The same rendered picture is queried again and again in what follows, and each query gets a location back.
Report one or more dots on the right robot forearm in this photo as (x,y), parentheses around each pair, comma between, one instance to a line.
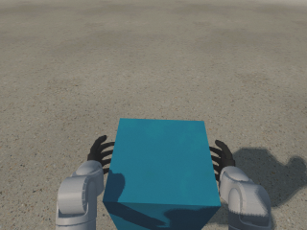
(249,205)

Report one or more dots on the carton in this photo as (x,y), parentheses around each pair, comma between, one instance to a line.
(161,176)

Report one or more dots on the left robot hand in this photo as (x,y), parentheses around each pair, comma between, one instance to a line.
(96,153)

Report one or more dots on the left robot forearm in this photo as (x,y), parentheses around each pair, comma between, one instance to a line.
(77,197)

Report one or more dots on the right robot hand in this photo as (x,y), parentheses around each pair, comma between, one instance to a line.
(226,159)

